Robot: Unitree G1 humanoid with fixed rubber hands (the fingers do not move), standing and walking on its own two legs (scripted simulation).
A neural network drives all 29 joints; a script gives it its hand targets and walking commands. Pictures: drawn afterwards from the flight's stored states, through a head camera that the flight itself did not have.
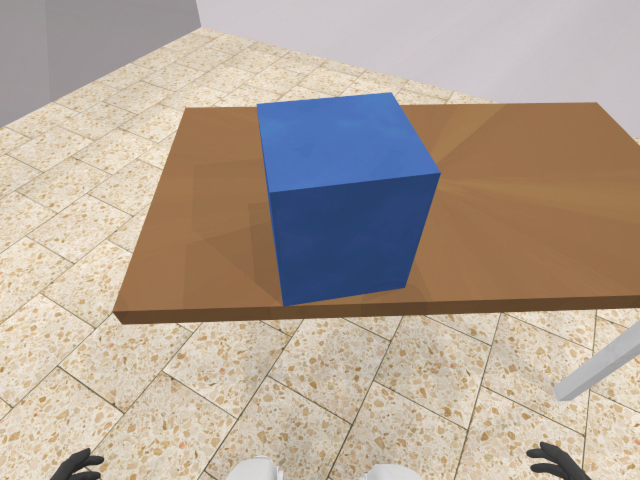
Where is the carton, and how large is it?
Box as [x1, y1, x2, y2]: [256, 92, 440, 306]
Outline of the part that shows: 391,92 256,104 283,306 404,287 440,172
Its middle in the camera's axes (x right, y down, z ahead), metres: +0.02 -0.06 +0.61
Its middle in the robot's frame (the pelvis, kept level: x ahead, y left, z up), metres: +0.51 -0.03 +0.05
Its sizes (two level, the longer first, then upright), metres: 0.210 0.200 0.250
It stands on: a table, 0.64 m high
